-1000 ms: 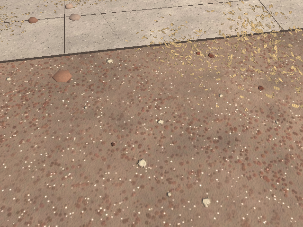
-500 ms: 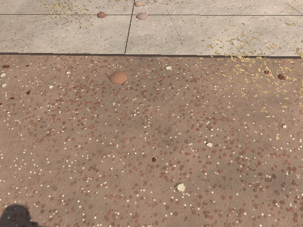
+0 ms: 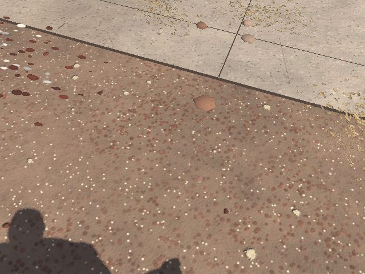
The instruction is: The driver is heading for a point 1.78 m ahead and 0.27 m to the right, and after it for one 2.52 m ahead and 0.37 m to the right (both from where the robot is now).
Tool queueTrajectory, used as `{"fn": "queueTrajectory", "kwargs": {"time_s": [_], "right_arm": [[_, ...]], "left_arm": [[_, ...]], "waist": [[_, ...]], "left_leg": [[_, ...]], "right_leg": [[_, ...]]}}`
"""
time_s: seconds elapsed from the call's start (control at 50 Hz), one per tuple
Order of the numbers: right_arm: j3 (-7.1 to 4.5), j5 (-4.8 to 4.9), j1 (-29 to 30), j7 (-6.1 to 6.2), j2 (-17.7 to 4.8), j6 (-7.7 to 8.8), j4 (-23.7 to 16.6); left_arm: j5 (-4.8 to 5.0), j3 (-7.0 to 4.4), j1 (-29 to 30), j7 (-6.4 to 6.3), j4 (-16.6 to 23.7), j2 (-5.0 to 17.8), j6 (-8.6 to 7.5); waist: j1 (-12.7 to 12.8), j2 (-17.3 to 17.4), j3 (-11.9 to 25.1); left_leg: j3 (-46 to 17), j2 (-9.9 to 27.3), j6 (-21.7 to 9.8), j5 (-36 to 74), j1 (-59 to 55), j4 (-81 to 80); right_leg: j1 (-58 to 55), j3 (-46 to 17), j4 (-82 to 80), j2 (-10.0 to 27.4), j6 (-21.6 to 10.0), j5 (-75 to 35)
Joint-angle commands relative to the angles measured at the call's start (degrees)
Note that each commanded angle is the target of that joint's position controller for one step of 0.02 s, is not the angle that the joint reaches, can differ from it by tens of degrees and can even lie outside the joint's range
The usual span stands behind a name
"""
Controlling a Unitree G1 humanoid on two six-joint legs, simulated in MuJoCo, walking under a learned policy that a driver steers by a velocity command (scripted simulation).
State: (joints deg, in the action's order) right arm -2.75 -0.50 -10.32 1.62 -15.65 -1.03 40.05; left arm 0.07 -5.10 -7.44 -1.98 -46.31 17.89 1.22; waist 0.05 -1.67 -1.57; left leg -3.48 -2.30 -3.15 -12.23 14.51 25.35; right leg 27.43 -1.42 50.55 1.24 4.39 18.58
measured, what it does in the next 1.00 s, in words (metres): walks ahead: right foot, then left foot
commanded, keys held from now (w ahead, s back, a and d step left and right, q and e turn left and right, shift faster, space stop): w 1.00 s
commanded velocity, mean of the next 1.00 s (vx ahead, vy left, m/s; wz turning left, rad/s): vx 0.38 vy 0.00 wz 0.06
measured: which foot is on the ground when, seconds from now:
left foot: down 0.00-0.16, up 0.18-0.54, down 0.56-1.00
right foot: up 0.00-0.14, down 0.16-0.58, up 0.60-1.00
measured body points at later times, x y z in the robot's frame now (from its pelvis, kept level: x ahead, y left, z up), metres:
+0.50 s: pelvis +0.13 +0.01 -0.01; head +0.16 +0.00 +0.44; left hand +0.09 +0.29 -0.13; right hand +0.35 -0.23 -0.09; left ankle +0.26 +0.14 -0.72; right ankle +0.00 -0.14 -0.74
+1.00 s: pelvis +0.39 +0.05 +0.00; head +0.42 +0.05 +0.44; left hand +0.60 +0.29 -0.10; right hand +0.40 -0.23 -0.13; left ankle +0.28 +0.14 -0.74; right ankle +0.60 -0.10 -0.70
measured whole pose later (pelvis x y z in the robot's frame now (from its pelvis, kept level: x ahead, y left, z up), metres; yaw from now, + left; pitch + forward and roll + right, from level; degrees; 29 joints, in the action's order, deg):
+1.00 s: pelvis +0.39 +0.05 +0.00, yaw +1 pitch +2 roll +2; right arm -3.0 0.7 -22.0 -0.2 -15.6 4.2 49.3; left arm 0.7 -2.1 -2.8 1.9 -43.6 15.3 -4.5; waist -4.7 -2.5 -1.2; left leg 2.7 -4.0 -2.9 -15.5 -3.1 10.7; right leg 37.3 -1.0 33.0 5.4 -0.1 -5.8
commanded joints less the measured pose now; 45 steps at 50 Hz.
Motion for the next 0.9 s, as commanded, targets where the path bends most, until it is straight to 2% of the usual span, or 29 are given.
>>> {"fn": "queueTrajectory", "kwargs": {"time_s": [0.02, 0.06, 0.08, 0.12, 0.14, 0.16, 0.18, 0.2, 0.22, 0.24, 0.28, 0.32, 0.36, 0.4, 0.46, 0.5, 0.52, 0.54, 0.56, 0.58, 0.6, 0.62, 0.64, 0.66, 0.68, 0.7, 0.76, 0.82, 0.9], "right_arm": [[-2.3, -0.05, -0.25, -0.13, -9.19, 0.4, -2.26], [-2.26, 0.52, -1.51, -0.68, -9.61, 0.37, -0.96], [-2.29, 0.8, -1.6, -0.81, -10.15, 0.37, -0.51], [-2.04, 1.21, -0.77, -0.8, -9.99, 0.51, -0.11], [-1.63, 1.12, -0.55, -0.79, -8.87, 0.83, -0.01], [-0.87, 0.76, 1.0, -0.87, -6.39, 1.44, -0.51], [-0.04, 0.28, 2.47, -1.19, -2.96, 2.4, -2.26], [-0.53, 0.93, 5.02, -1.11, -4.65, 3.43, -4.28], [-1.82, 1.75, 8.06, -1.0, -8.78, 4.09, -4.69], [-2.22, 2.33, 7.03, -1.32, -8.79, 4.54, -4.17], [-2.11, 1.91, 6.5, -2.09, -7.12, 5.0, -3.67], [-1.76, 1.48, 8.09, -2.76, -5.2, 5.51, -3.9], [-0.96, 1.28, 9.35, -3.42, -2.85, 5.7, -4.14], [-0.4, 1.51, 11.23, -3.84, -1.77, 5.73, -4.7], [-0.66, 1.96, 12.44, -4.12, -3.52, 5.57, -5.51], [-1.19, 2.12, 10.8, -4.13, -5.21, 5.57, -5.46], [-1.76, 1.96, 7.95, -3.97, -6.25, 5.56, -4.76], [-2.77, 1.75, 2.27, -3.6, -7.87, 5.41, -2.98], [-4.12, 1.82, -6.6, -3.05, -10.18, 5.21, -0.4], [-5.17, 0.8, -15.5, -2.28, -14.61, 4.85, 0.92], [-5.05, 0.5, -17.36, -2.84, -16.92, 5.01, 1.58], [-3.49, 0.94, -13.53, -3.11, -11.83, 5.5, 1.13], [-2.78, 1.13, -9.53, -3.17, -9.91, 5.75, 0.65], [-2.46, 0.75, -6.17, -3.28, -9.0, 5.86, 0.28], [-2.09, 0.27, -3.97, -3.48, -7.56, 6.06, 0.07], [-1.83, -0.12, -2.7, -3.46, -6.58, 6.27, 0.1], [-1.96, 0.49, -3.06, -3.22, -6.68, 7.32, 1.35], [-2.22, 0.56, -5.43, -2.53, -7.74, 7.25, 2.96], [-2.37, 1.02, -8.75, -1.74, -9.04, 6.61, 4.72]], "left_arm": [[0.28, -0.06, 2.48, 0.69, 3.78, 3.54, -0.97], [0.75, -0.01, 3.08, 1.29, 3.82, 4.14, -1.48], [0.95, -0.01, 2.99, 1.57, 3.81, 4.32, -1.95], [1.13, 0.21, 0.28, 2.08, 2.46, 3.54, -3.37], [0.95, 0.18, -2.15, 2.13, 1.31, 3.6, -4.11], [0.62, -0.02, -6.49, 1.95, 0.09, 4.72, -4.79], [0.36, -0.95, -10.81, 1.72, -1.25, 9.22, -5.2], [0.26, -2.05, -13.42, 2.19, -2.42, 12.19, -5.37], [-0.06, -1.43, -14.03, 2.11, -2.1, 9.48, -5.87], [0.0, -0.78, -13.03, 1.81, -1.93, 7.49, -6.27], [0.85, -0.28, -11.89, 1.57, -1.62, 6.25, -6.48], [0.61, 0.08, -11.99, 1.43, -1.66, 5.38, -6.16], [0.6, 0.07, -11.41, 1.36, -1.45, 5.74, -5.73], [0.71, -0.26, -12.04, 1.4, -1.44, 7.25, -5.53], [1.42, -0.75, -14.33, 1.66, -2.23, 9.03, -5.4], [1.81, -0.93, -13.91, 1.67, -2.54, 9.52, -5.17], [1.87, -1.0, -13.12, 1.62, -2.51, 9.87, -5.0], [1.8, -0.81, -12.9, 1.54, -2.56, 9.41, -4.86], [1.27, -0.11, -13.36, 1.45, -2.53, 7.58, -4.83], [-0.13, 1.44, -14.84, 1.43, -0.71, 3.14, -4.98], [0.68, 2.7, -18.61, 1.39, 0.2, -0.97, -6.19], [2.21, 1.02, -14.66, 1.83, 0.31, 5.62, -6.98], [2.76, 0.54, -10.5, 2.17, 1.52, 7.41, -7.5], [2.06, 0.66, -8.83, 1.94, 1.55, 6.54, -7.69], [1.22, 0.5, -8.59, 1.9, 1.39, 5.83, -7.47], [1.1, 0.52, -9.65, 2.06, 0.97, 4.99, -6.93], [0.76, 0.87, -8.96, 1.98, 1.03, 2.99, -5.35], [0.01, 1.07, -2.83, 1.92, 3.19, 2.58, -5.17], [0.32, 2.0, 5.29, 2.97, 5.36, 0.94, -6.22]], "waist": [[-1.95, 10.09, 5.96], [-3.11, 10.82, 3.14], [-2.94, 11.07, 1.45], [-0.89, 9.15, 0.02], [0.32, 7.94, 0.65], [2.08, 5.77, 2.39], [2.17, -3.57, 3.7], [3.33, -12.23, 1.23], [5.56, -9.77, -2.92], [4.4, -7.29, -3.68], [3.68, -6.27, -4.06], [3.86, -5.4, -3.28], [4.02, -5.47, -2.42], [4.7, -5.73, -2.57], [4.84, -5.85, -3.42], [2.89, -5.99, -3.68], [0.67, -5.81, -2.43], [-2.44, -4.85, 1.0], [-6.5, -3.13, 6.48], [-8.69, 7.16, 14.93], [-5.95, 21.45, 21.03], [-6.21, 14.69, 13.95], [-5.05, 11.61, 7.11], [-3.39, 6.9, 4.4], [-1.8, 6.49, 2.36], [-0.3, 7.46, 2.31], [0.99, 6.32, 0.84], [-0.2, 4.18, -1.48], [-3.07, 4.11, -2.83]], "left_leg": [[-11.9, 13.86, -10.08, 9.98, -5.71, -6.62], [-15.17, 13.62, -10.26, -9.5, -3.22, -9.64], [-17.05, 13.78, -10.17, -15.58, -2.17, -10.49], [-17.84, 12.66, -8.96, -20.71, 0.36, -9.51], [-17.55, 11.29, -7.67, -20.3, 2.41, -7.84], [-15.13, 9.02, -5.6, -18.12, 6.9, -2.46], [-5.14, 2.13, -1.95, -16.24, 15.0, 9.62], [2.89, -1.63, 0.57, -17.92, 23.93, 19.09], [0.45, 1.17, 1.47, -21.72, 30.79, 28.29], [-1.23, 3.02, 1.34, -18.81, 33.54, 32.6], [-0.52, 5.63, 1.64, -10.84, 37.02, 32.97], [1.75, 6.31, 2.67, -4.65, 33.34, 28.36], [4.23, 5.61, 3.79, 0.53, 26.67, 21.26], [5.73, 4.57, 4.16, 4.3, 19.87, 14.02], [5.76, 4.04, 3.26, 7.0, 15.11, 8.97], [5.38, 3.95, 1.51, 6.72, 12.4, 6.68], [6.04, 3.07, 0.44, 6.63, 8.08, 5.41], [7.05, 1.7, -0.88, 6.24, 0.05, 4.59], [6.44, 2.02, -2.54, 5.5, -11.94, 4.84], [-10.53, 14.85, -7.18, -2.4, -28.69, 3.49], [-38.28, 24.35, -13.9, -18.07, -35.0, -8.74], [-37.39, 23.27, -11.93, -23.21, -29.78, -11.91], [-29.16, 21.79, -10.22, -18.88, -22.92, -12.01], [-23.09, 19.38, -9.33, -11.69, -16.59, -12.59], [-18.17, 17.04, -8.97, -5.41, -11.86, -13.72], [-14.98, 15.55, -8.76, -2.15, -8.82, -15.21], [-9.5, 14.57, -10.08, 4.72, -5.64, -18.48], [-6.11, 14.26, -10.33, 9.06, -6.75, -19.82], [-0.86, 12.4, -8.51, 11.07, -7.04, -20.22]], "right_leg": [[-3.62, -0.12, -8.28, 0.97, -0.07, 0.83], [-5.49, 1.78, -12.67, -0.17, -1.14, 1.8], [-6.29, 2.55, -15.2, -0.71, -2.02, 2.09], [-12.13, 3.98, -24.25, -1.7, -4.55, -1.72], [-17.05, 2.77, -27.01, -1.03, -5.95, -3.2], [-23.92, -2.16, -27.92, 3.37, -8.05, -3.39], [-29.94, -12.84, -30.85, 11.21, -12.26, 0.39], [-30.68, -27.55, -37.44, 18.99, -18.97, 9.18], [-30.97, -31.95, -40.01, 21.57, -21.57, 11.56], [-31.77, -29.3, -39.95, 20.0, -20.38, 12.53], [-34.02, -22.85, -41.04, 16.89, -17.67, 7.94], [-31.91, -15.77, -42.35, 13.73, -15.97, -1.45], [-27.65, -9.37, -42.64, 10.89, -15.08, -8.46], [-23.29, -5.72, -42.83, 9.76, -14.56, -11.4], [-22.26, -5.94, -42.75, 12.26, -14.54, -12.25], [-23.57, -5.96, -41.34, 14.06, -13.67, -15.55], [-23.72, -4.78, -38.13, 13.84, -12.77, -22.38], [-22.84, -2.27, -31.03, 12.07, -11.45, -31.41], [-18.74, 0.64, -19.39, 9.18, -9.66, -34.9], [-4.63, 3.68, 1.38, 4.61, -6.52, -19.64], [8.22, -1.64, 16.6, -3.87, -5.03, 14.06], [14.27, -5.58, 22.95, -0.28, -5.81, 12.52], [16.29, -3.94, 22.81, 2.57, -7.18, 7.22], [14.15, -2.98, 20.43, 4.91, -7.44, 2.13], [12.12, -3.01, 17.49, 6.51, -7.3, -1.37], [9.11, -3.27, 16.16, 7.57, -7.13, -3.74], [9.17, -2.37, 11.63, 8.07, -5.55, -7.41], [13.83, -2.12, 2.2, 7.94, -3.68, -15.11], [10.51, 0.63, -12.26, 5.36, -3.47, -25.79]]}}
Velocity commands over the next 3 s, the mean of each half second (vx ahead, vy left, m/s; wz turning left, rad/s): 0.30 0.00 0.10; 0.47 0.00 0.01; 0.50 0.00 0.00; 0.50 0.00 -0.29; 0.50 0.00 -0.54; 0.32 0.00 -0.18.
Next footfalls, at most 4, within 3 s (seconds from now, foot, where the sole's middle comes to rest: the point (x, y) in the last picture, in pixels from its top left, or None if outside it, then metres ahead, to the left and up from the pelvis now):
0.16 right None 0.04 -0.14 -0.78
0.56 left None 0.32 0.14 -0.78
1.12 right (198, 227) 0.65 -0.08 -0.78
1.64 left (140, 162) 0.95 0.17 -0.78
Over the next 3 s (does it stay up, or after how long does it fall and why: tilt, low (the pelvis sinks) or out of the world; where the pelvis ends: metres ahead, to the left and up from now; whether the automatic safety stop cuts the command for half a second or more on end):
stays up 1.46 -0.09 0.00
